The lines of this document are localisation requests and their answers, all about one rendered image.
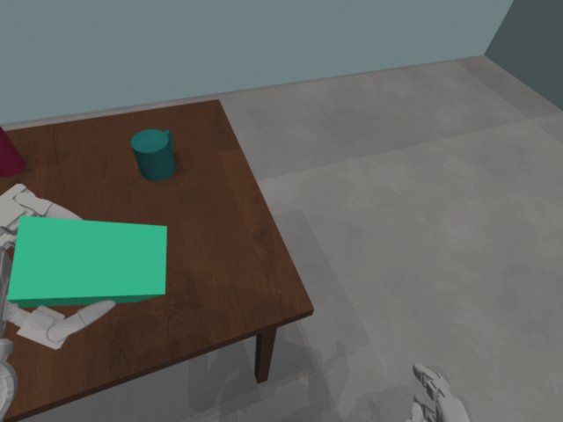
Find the table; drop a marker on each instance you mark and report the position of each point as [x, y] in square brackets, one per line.
[229, 275]

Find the robot left forearm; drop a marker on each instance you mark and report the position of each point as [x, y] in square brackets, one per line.
[8, 378]

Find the left robot hand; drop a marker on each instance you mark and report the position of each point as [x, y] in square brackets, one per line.
[43, 325]

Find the right robot hand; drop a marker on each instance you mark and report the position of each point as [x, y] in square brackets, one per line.
[446, 409]

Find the sponge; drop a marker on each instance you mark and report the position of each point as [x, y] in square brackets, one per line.
[62, 262]

